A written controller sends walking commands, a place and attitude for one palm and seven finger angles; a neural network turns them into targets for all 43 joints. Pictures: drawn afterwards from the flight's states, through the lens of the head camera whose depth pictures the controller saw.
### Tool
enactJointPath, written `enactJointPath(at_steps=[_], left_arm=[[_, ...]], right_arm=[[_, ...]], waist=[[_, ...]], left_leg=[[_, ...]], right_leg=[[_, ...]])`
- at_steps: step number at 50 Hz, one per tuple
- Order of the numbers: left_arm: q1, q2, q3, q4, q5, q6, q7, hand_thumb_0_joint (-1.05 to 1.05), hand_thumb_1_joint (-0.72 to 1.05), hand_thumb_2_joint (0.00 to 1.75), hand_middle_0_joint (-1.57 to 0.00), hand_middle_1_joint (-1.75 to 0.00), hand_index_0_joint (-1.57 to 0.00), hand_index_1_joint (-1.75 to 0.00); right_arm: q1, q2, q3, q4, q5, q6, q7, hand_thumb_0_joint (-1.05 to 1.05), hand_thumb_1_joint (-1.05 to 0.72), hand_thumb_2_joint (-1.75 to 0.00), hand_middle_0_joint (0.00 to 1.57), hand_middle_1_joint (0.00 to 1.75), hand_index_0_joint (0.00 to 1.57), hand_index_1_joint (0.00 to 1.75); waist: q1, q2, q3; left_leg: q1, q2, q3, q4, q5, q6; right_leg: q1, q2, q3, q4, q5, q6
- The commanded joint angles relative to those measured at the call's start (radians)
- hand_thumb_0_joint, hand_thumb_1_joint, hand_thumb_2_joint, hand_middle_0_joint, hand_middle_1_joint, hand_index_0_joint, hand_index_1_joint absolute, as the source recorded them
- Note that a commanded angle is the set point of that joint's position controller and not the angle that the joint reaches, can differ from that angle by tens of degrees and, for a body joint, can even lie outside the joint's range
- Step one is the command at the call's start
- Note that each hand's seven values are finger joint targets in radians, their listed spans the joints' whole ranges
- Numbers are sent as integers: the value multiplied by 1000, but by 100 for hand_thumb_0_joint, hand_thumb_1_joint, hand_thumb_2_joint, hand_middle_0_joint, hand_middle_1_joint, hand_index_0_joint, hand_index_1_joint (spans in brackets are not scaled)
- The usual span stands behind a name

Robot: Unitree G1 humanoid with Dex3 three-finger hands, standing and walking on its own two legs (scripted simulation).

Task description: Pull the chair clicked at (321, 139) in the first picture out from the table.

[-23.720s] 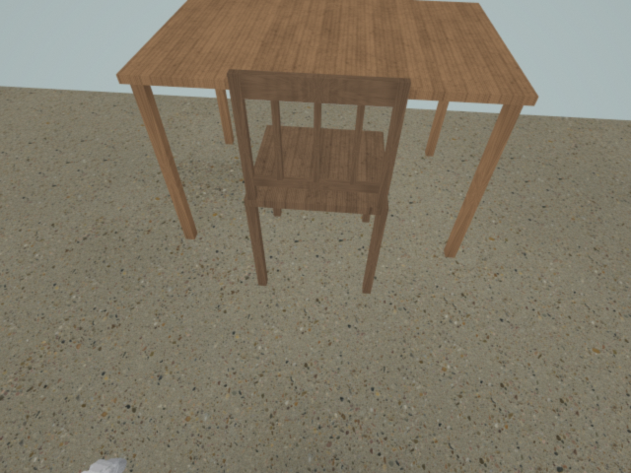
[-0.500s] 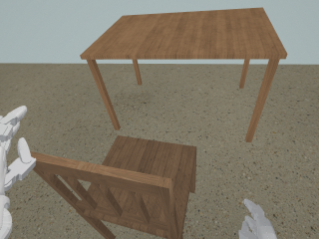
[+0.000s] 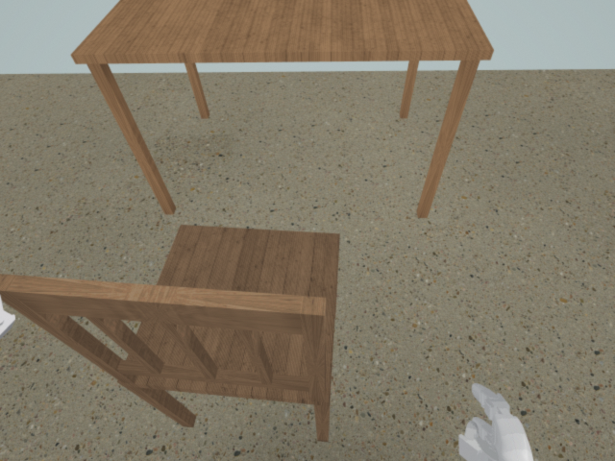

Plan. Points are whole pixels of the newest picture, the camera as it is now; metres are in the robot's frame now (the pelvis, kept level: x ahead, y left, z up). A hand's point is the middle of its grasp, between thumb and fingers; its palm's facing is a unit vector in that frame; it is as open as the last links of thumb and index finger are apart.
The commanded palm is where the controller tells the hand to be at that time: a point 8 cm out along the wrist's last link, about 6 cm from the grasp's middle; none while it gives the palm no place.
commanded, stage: step back with the hand held close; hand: left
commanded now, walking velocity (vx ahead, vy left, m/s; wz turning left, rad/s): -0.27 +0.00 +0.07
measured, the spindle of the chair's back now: (193, 349) +0.29 +0.21 -0.11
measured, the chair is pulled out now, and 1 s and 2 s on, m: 0.64 0.64 0.64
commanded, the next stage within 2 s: stop stepping back and stand still in 0.86 s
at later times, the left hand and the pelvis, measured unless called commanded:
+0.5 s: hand out of the picture +0.13 +0.28 +0.17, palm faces +0.43 -0.73 -0.54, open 7.4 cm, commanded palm +0.06 +0.31 +0.18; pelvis -0.07 +0.01 -0.01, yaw +1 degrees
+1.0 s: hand out of the picture +0.02 +0.24 +0.17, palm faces +0.34 -0.72 -0.60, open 7.4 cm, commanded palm -0.04 +0.28 +0.18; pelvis -0.18 -0.02 -0.01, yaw +1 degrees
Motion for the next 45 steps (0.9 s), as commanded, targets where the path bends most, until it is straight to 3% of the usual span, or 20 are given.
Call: enactJointPath(at_steps=[1, 4, 7, 8, 9, 12, 14, 17, 22, 24, 25, 27, 29, 30, 31, 33, 35, 36, 40, 45], left_arm=[[35, 45, 9, -31, 5, 1, 12, 0, 90, 90, -20, -30, -20, -30], [-35, 101, 17, -69, 12, 7, 18, 0, 90, 90, -20, -30, -20, -30], [-136, 125, 4, -178, 21, -6, 28, 0, 90, 90, -20, -30, -20, -30], [-172, 147, 20, -227, 24, -15, 34, 0, 90, 90, -20, -30, -20, -30], [-198, 200, 65, -282, 25, -28, 45, 0, 90, 90, -20, -30, -20, -30], [-165, 164, 87, -354, 24, -67, 52, 0, 90, 90, -20, -30, -20, -30], [-124, 167, 104, -288, 33, -80, 46, 0, 90, 90, -20, -30, -20, -30], [-38, 103, 66, -246, 17, -84, 26, 0, 90, 90, -20, -30, -20, -30], [-4, 106, 69, -177, 4, -97, 0, 0, 90, 90, -20, -30, -20, -30], [-23, 143, 76, -198, 11, -107, -2, 0, 90, 90, -20, -30, -20, -30], [-31, 105, 35, -208, -1, -103, -13, 0, 90, 90, -20, -30, -20, -30], [-33, 150, 71, -204, -6, -116, -10, 0, 90, 90, -20, -30, -20, -30], [-10, 178, 120, -187, -2, -115, 1, 0, 90, 90, -20, -30, -20, -30], [-7, 151, 103, -186, 1, -112, 2, 0, 90, 90, -20, -30, -20, -30], [-12, 166, 121, -182, 8, -111, 11, 0, 90, 90, -20, -30, -20, -30], [-17, 161, 118, -203, 2, -127, 18, 0, 90, 90, -20, -30, -20, -30], [-7, 118, 82, -206, -5, -144, 1, 0, 90, 90, -20, -30, -20, -30], [21, 137, 101, -221, 5, -148, 3, 0, 90, 90, -20, -30, -20, -30], [51, 103, 68, -324, -5, -126, 0, 0, 90, 90, -20, -30, -20, -30], [119, 144, 141, -248, -14, -125, -3, 0, 90, 90, -20, -30, -20, -30]], right_arm=[[-102, -118, -45, -165, 5, -53, -9, 0, -90, -90, 20, 30, 20, 30], [-87, -104, -40, -162, 4, -50, -14, 0, -90, -90, 20, 30, 20, 30], [-80, -101, -16, -178, -10, -59, -14, 0, -90, -90, 20, 30, 20, 30], [-86, -101, -4, -180, -17, -65, -17, 0, -90, -90, 20, 30, 20, 30], [-101, -111, 1, -181, -19, -72, -28, 0, -90, -90, 20, 30, 20, 30], [-96, -118, 7, -216, -19, -108, -36, 0, -90, -90, 20, 30, 20, 30], [-83, -117, -7, -207, -11, -124, -31, 0, -90, -90, 20, 30, 20, 30], [-47, -115, -13, -185, -15, -142, -3, 0, -90, -90, 20, 30, 20, 30], [-50, -130, -15, -136, -31, -153, 21, 0, -90, -90, 20, 30, 20, 30], [-37, -128, -19, -123, -32, -140, 22, 0, -90, -90, 20, 30, 20, 30], [-39, -125, -38, -137, -15, -137, 21, 0, -90, -90, 20, 30, 20, 30], [-67, -116, -46, -152, 2, -129, 16, 0, -90, -90, 20, 30, 20, 30], [-102, -103, -37, -155, -5, -120, 17, 0, -90, -90, 20, 30, 20, 30], [-118, -79, -18, -158, -6, -114, 11, 0, -90, -90, 20, 30, 20, 30], [-126, -73, -3, -156, -9, -108, -1, 0, -90, -90, 20, 30, 20, 30], [-119, -92, -9, -155, -9, -104, -19, 0, -90, -90, 20, 30, 20, 30], [-65, -108, -44, -134, -26, -116, 12, 0, -90, -90, 20, 30, 20, 30], [-53, -94, -48, -112, -44, -125, 18, 0, -90, -90, 20, 30, 20, 30], [-69, -113, -53, -118, -39, -145, 38, 0, -90, -90, 20, 30, 20, 30], [-89, -113, -42, -131, -31, -151, 24, 0, -90, -90, 20, 30, 20, 30]], waist=[[2, -41, -162], [-5, -211, -114], [-12, -261, -90], [-13, -215, -86], [-10, -87, -79], [2, 306, -144], [-2, 330, -141], [-1, 234, -111], [9, 138, -157], [7, 35, -227], [6, -157, -276], [-5, -293, -247], [-1, -192, -187], [-8, -170, -163], [-12, -146, -147], [-4, -35, -192], [-8, 154, -266], [3, 188, -284], [8, 207, -295], [9, 154, -201]], left_leg=[[-32, 117, -78, -82, 119, 56], [1, 30, -34, 30, -137, 40], [73, -5, -28, 211, -176, 33], [75, 11, -43, 167, -172, 37], [48, 46, -86, 36, -184, 50], [-221, 220, -316, -338, -409, 118], [-351, 231, -309, -379, -540, 135], [-192, 170, -218, -241, -314, 123], [-15, 160, -202, -116, -9, 109], [80, 107, -120, 5, 204, 71], [108, 50, -50, 136, 245, 41], [19, -29, -14, 341, -39, 16], [-105, -22, -65, 362, -167, 20], [-109, -2, -81, 254, -158, 21], [-100, 6, -68, 104, -70, 26], [71, 97, -108, -138, 595, 68], [320, 282, -242, -101, 1089, 163], [322, 298, -259, -69, 1137, 193], [232, 256, -193, -59, 906, 149], [-134, 195, -175, -109, 180, 117]], right_leg=[[60, -56, 29, -53, 118, -22], [-98, -136, 133, -205, -65, -71], [-293, -208, 160, -260, -279, -115], [-298, -200, 132, -233, -279, -110], [-267, -154, 106, -173, -246, -89], [55, 22, -9, 224, -168, -8], [173, 34, 5, 333, -171, -7], [37, 26, -11, 170, -150, -14], [38, 18, -1, -165, 8, -20], [51, -31, 32, -198, 241, -33], [34, -82, 80, -159, 396, -62], [-6, -259, 163, -154, 574, -154], [13, -302, 194, -141, 590, -196], [48, -282, 155, -101, 620, -170], [73, -227, 96, -44, 622, -121], [54, -61, -8, 119, 491, -13], [-156, 12, 38, 319, -218, -21], [-183, 22, 57, 332, -315, -13], [-72, -11, 30, 142, -123, -27], [145, -6, -34, 5, 31, -30]])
